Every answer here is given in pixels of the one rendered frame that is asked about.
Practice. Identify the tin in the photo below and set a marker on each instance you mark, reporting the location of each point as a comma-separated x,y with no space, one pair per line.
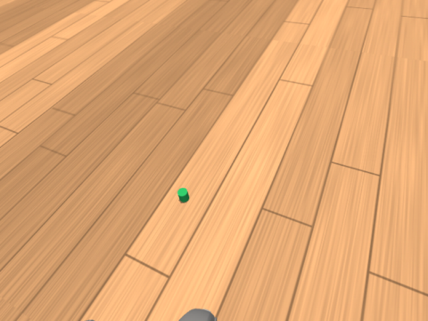
183,195

